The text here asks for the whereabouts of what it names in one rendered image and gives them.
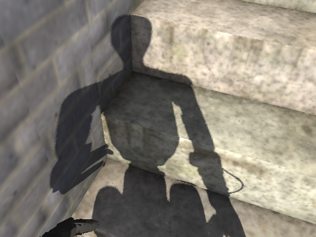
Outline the left robot hand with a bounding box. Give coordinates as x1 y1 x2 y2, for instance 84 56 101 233
42 217 98 237

